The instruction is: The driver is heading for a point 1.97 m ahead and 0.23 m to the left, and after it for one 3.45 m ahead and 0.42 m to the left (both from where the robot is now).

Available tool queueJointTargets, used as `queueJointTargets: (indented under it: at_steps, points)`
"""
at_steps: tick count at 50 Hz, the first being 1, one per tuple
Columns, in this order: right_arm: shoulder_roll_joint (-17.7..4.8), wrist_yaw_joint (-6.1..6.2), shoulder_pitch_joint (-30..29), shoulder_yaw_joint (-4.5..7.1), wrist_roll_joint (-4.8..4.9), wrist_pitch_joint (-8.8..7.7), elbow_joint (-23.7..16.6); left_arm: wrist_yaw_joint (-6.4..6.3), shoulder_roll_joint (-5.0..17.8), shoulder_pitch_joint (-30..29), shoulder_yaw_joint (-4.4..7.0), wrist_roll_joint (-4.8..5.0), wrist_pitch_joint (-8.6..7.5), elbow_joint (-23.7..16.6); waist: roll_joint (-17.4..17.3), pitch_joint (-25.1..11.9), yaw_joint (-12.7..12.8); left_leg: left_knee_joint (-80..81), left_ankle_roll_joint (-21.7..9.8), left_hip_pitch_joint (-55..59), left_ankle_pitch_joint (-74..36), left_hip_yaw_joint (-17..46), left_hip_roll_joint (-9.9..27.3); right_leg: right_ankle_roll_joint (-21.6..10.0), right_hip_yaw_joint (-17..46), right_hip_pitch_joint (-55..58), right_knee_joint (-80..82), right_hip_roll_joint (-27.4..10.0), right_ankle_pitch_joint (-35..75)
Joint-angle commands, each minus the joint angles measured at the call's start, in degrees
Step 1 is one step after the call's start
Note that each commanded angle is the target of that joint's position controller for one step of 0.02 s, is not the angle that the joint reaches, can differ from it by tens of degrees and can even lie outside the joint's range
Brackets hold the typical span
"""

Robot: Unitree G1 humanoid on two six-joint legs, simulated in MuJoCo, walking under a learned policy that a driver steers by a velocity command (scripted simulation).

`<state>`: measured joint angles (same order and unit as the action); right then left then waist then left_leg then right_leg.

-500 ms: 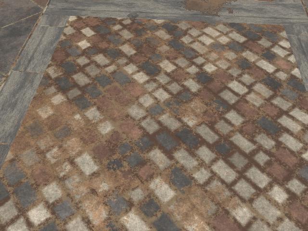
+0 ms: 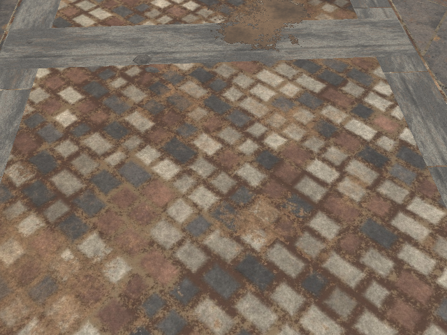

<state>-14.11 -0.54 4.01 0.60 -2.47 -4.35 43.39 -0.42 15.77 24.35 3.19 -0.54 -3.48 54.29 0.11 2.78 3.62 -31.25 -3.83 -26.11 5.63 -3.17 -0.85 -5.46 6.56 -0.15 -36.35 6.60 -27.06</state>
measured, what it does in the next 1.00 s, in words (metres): walks ahead: right foot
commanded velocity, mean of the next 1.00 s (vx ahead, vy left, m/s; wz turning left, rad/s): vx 0.50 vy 0.00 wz -0.03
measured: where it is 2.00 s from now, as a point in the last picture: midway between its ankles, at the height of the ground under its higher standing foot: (248, 166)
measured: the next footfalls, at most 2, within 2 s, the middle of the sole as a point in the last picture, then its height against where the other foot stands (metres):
right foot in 0.50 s outside the picture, level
left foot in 1.06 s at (223, 248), level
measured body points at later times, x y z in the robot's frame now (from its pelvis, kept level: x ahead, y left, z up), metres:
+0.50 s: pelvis +0.26 -0.01 +0.01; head +0.29 -0.02 +0.46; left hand +0.48 +0.20 -0.09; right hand +0.20 -0.27 -0.14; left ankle +0.11 +0.09 -0.72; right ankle +0.38 -0.10 -0.72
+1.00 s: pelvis +0.52 -0.03 +0.01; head +0.55 -0.03 +0.46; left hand +0.44 +0.22 -0.13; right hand +0.71 -0.25 -0.10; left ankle +0.67 +0.08 -0.70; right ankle +0.38 -0.10 -0.72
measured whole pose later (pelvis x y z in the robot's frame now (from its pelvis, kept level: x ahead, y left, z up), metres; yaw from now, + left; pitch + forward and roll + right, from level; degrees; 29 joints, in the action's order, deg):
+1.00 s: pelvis +0.52 -0.03 +0.01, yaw +0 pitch +1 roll -2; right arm -12.5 -1.8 2.1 1.1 -1.5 -1.8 48.2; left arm -0.3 11.6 26.3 1.5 -1.1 -4.9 59.3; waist -2.0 2.2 3.7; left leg -34.7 -2.8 -32.2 3.6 -3.8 3.5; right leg -3.8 -3.9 6.9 -9.5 4.7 -17.4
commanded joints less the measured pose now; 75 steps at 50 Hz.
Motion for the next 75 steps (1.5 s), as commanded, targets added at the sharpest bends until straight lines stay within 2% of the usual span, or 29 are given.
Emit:
queueJointTargets:
  at_steps: [1, 2, 3, 5, 8, 12, 19, 22, 24, 25, 26, 27, 28, 29, 32, 35, 41, 48, 51, 53, 54, 55, 56, 57, 58, 60, 64, 68, 75]
  points:
    - [-12.55, 0.19, 19.08, 4.47, 0.94, 0.65, 2.56, -0.03, 6.72, 4.41, 0.76, -0.53, -0.79, -3.57, -7.14, -14.50, -6.67, 15.40, -12.52, 37.57, 15.02, 44.32, 23.25, -0.19, 0.63, -32.94, -38.43, -1.75, -0.63]
    - [-8.83, -0.03, 13.67, 3.59, 1.47, 0.65, 1.63, 0.37, 6.51, -0.58, 0.84, -0.63, -0.83, -4.59, -2.89, -6.65, -5.54, 16.29, -11.30, 29.35, 14.78, 34.15, 21.10, -0.07, 0.51, -33.80, -36.93, -4.31, 4.77]
    - [-6.67, -0.21, 11.41, 3.03, 1.09, 0.37, 1.77, 0.72, 5.40, -3.28, 0.43, -0.61, -0.90, -5.34, -0.87, -3.55, -4.83, 17.97, -9.91, 24.18, 9.01, 27.88, 18.22, 0.17, -0.20, -32.90, -34.14, -6.20, 7.79]
    - [-5.17, 0.14, 11.71, 2.38, 1.32, -0.30, 3.46, 1.45, 4.26, -3.33, 0.12, -1.46, 0.15, -5.43, -4.06, -2.06, -2.80, 20.11, -7.58, 18.99, 0.63, 19.15, 13.86, 1.29, -1.54, -29.57, -29.75, -8.44, 9.39]
    - [-6.01, -0.05, 15.07, 2.56, 2.02, -1.46, 5.72, 2.15, 3.00, -4.06, -0.33, -1.82, 1.19, -5.49, -4.79, -2.23, -2.11, 22.13, -8.31, 18.43, -6.38, 14.61, 12.76, 2.86, -3.88, -30.36, -26.65, -9.56, 11.15]
    - [-6.40, -0.11, 18.38, 2.71, 2.16, -1.32, 7.76, 2.57, 2.28, -14.08, -1.06, -1.71, 1.38, -8.77, -4.06, 0.90, -3.83, 25.52, -8.46, 19.76, -6.90, 10.61, 11.23, 4.92, -6.76, -37.08, -17.23, -12.26, 18.57]
    - [-7.29, 0.04, 23.39, 2.92, 1.85, -1.07, 10.68, 2.44, 1.31, -25.38, -2.18, -0.99, 0.76, -12.29, -4.46, 1.69, -6.77, 22.83, -6.79, 25.04, -15.91, 6.82, 11.64, 4.09, -10.04, -32.62, 0.76, -10.10, 25.31]
    - [-8.07, 0.54, 22.83, 3.15, 1.50, -0.69, 11.45, 2.06, 2.48, -24.93, -1.74, -1.08, 0.31, -12.67, -4.66, 1.57, -5.47, 18.87, -5.97, 29.02, -22.96, 7.10, 13.80, 1.81, -10.01, -29.54, 4.20, -8.85, 20.50]
    - [-8.66, 0.75, 21.17, 3.29, 1.57, -0.29, 11.66, 1.40, 3.63, -15.70, -0.85, -1.48, -0.40, -9.69, -3.78, -2.93, -0.97, 7.34, -4.42, 29.21, -35.10, 5.03, 12.42, -0.36, -11.31, -17.54, 9.00, -5.71, 18.56]
    - [-7.70, 0.75, 21.22, 2.92, 1.71, -0.18, 11.46, 0.80, 5.64, -6.30, 0.09, -2.25, -1.04, -6.43, -1.63, -8.44, 2.42, -3.89, -3.26, 24.06, -31.65, 2.86, 9.73, -2.14, -9.77, -4.73, 10.46, -6.80, 19.18]
    - [-4.17, 0.54, 22.10, 1.81, 2.70, -0.37, 8.94, 0.04, 10.84, 2.78, 1.48, -3.64, -1.38, -5.18, 6.03, -16.20, 4.76, -22.49, -1.36, 9.75, -11.93, -0.25, 5.39, -6.27, 7.57, 11.12, 11.92, -21.36, 13.41]
    - [-1.96, 0.49, 27.50, 1.70, 3.13, -0.24, 8.99, 0.33, 14.63, 3.59, 2.59, -2.62, -0.65, -4.58, 15.57, -20.04, 1.99, -37.75, -0.37, -5.57, 25.93, 0.85, -3.87, -12.41, 30.93, 17.98, 19.13, -32.08, 13.23]
    - [-7.04, 0.80, 22.93, 3.05, 1.59, 0.30, 9.32, 0.66, 10.72, -1.08, 1.98, -0.51, -0.11, -4.94, 6.36, -13.00, 0.86, -41.17, -1.22, -10.09, 22.73, 6.59, 0.04, -11.04, 27.47, 12.01, 20.18, -28.79, 8.82]
    - [-6.25, 0.34, 19.20, 2.99, 1.58, -0.02, 8.28, 0.87, 7.03, -6.31, 1.02, -0.20, -0.24, -5.76, 4.08, -5.83, -0.85, -39.42, -1.37, -10.71, 17.34, 6.49, 2.37, -9.60, 19.25, 3.92, 21.87, -26.39, 10.46]
    - [-3.79, -0.58, 18.68, 2.52, 0.51, 1.22, 8.94, 0.75, 2.60, -9.78, -0.21, -0.24, -1.30, -4.79, 4.43, -1.74, -4.84, -32.31, 0.17, -3.77, 11.25, 5.42, 5.94, -5.61, 6.46, -7.54, 26.83, -19.51, 20.79]
    - [-3.00, -1.32, 16.37, 2.50, 0.32, 2.35, 8.35, 0.71, 3.98, -6.09, 0.16, 0.24, -2.48, -2.57, 3.30, -1.40, -5.48, -30.00, 1.69, -5.27, 7.92, 3.87, 6.44, -6.50, 2.61, -7.72, 28.87, -18.58, 27.18]
    - [-2.51, -1.53, 2.94, 2.00, 0.72, 2.53, 4.17, 0.67, 3.78, -0.27, -0.01, 0.26, -2.22, 0.46, 2.68, 2.00, -2.86, -16.64, 3.72, -12.52, -2.51, 1.50, 7.39, -5.97, -2.02, -3.90, 30.78, -16.62, 31.65]
    - [-2.50, -1.21, -6.66, 1.29, 1.00, 1.78, 0.64, -0.11, 4.34, 5.04, -0.07, -0.60, -1.82, 3.81, 3.53, 3.48, -0.46, -3.58, 1.07, -10.82, -2.88, -0.79, 4.45, -5.68, -3.78, 5.60, 27.11, -18.86, 42.47]
    - [-3.65, -0.65, -2.10, 1.90, 1.02, 1.03, 1.56, -0.57, 5.46, 2.74, 0.21, -0.90, -1.63, 4.21, 4.21, 1.24, -3.57, 0.02, -1.79, -2.07, 3.32, -2.06, 1.34, -4.23, -5.20, 7.60, 19.54, -19.49, 58.59]
    - [-6.01, 0.39, 14.32, 3.33, 0.29, 0.05, 7.07, -0.46, 5.41, 1.01, 0.11, -0.57, -1.32, 4.07, 2.20, -7.48, -10.40, 4.95, -4.71, 18.75, 1.27, -2.14, -0.32, -2.27, -8.13, 2.12, 0.64, -16.21, 61.11]
    - [-11.14, 1.15, 23.91, 4.79, -1.17, -0.32, 8.95, -0.17, 2.64, 1.82, -0.81, 0.62, -1.52, 2.00, -4.05, -14.87, -12.72, 5.67, -8.58, 35.64, 5.75, 13.10, 12.69, -0.56, -10.71, -12.71, -17.30, -12.25, 41.69]
    - [-15.27, 0.72, 25.20, 5.90, -0.84, 0.17, 9.43, 0.23, -0.91, 7.78, -1.14, 1.50, -1.45, 1.94, -14.98, -20.04, -9.58, 12.56, -15.76, 45.49, 5.19, 39.52, 26.11, 1.00, -10.03, -30.04, -35.62, -1.29, -3.14]
    - [-12.12, 0.27, 19.98, 5.39, 1.45, 0.71, 8.87, -0.05, 4.23, 2.59, 0.30, -0.06, -1.10, 1.88, -5.60, -14.45, -8.51, 14.55, -14.04, 39.85, 9.29, 37.88, 22.88, -0.13, -2.44, -34.59, -39.10, -4.82, -0.87]
    - [-8.60, 0.14, 14.15, 4.45, 1.84, 0.66, 7.95, 0.28, 3.61, -1.36, 0.33, -0.10, -1.42, 0.52, -3.73, -6.51, -6.49, 16.29, -12.41, 31.20, 8.77, 29.15, 21.09, -0.30, -2.90, -35.79, -37.24, -7.40, 4.49]
    - [-5.50, -0.06, 11.36, 3.64, 1.60, 0.31, 7.75, 0.51, 2.46, -3.29, 0.15, -0.11, -1.54, 0.29, -1.90, -3.17, -5.13, 18.71, -10.62, 25.18, 5.31, 23.65, 18.28, -0.25, -3.31, -34.08, -33.80, -9.43, 8.01]
    - [-2.64, 0.26, 10.64, 2.71, 1.76, -0.34, 9.10, 1.09, 0.83, -2.27, -0.02, -1.40, -0.20, 0.84, -3.78, -1.27, -2.30, 21.35, -7.95, 18.19, -0.24, 16.00, 14.14, 1.04, -3.96, -28.93, -29.11, -11.34, 10.40]
    - [-4.88, 0.39, 15.65, 3.11, 2.08, -1.62, 11.75, 2.05, -0.27, -6.76, -0.11, -1.65, 1.30, -0.61, -3.19, -0.04, -1.83, 24.45, -8.74, 17.22, -4.83, 11.14, 12.82, 3.21, -6.19, -31.79, -24.11, -12.54, 14.93]
    - [-4.42, 0.36, 19.40, 2.79, 2.05, -1.45, 13.14, 2.25, -0.12, -16.77, -0.37, -1.22, 1.40, -3.98, -3.03, 2.51, -3.94, 26.02, -8.08, 19.89, -7.18, 8.08, 11.17, 4.86, -7.97, -37.12, -13.21, -13.38, 22.51]
    - [-4.83, 0.98, 25.23, 2.71, 1.40, -1.13, 15.69, 2.06, -0.33, -27.24, -1.07, -0.79, 0.81, -7.78, -3.99, 3.45, -6.91, 22.91, -7.49, 29.05, -17.01, 5.66, 12.70, 3.27, -10.41, -35.61, 1.08, -10.57, 25.50]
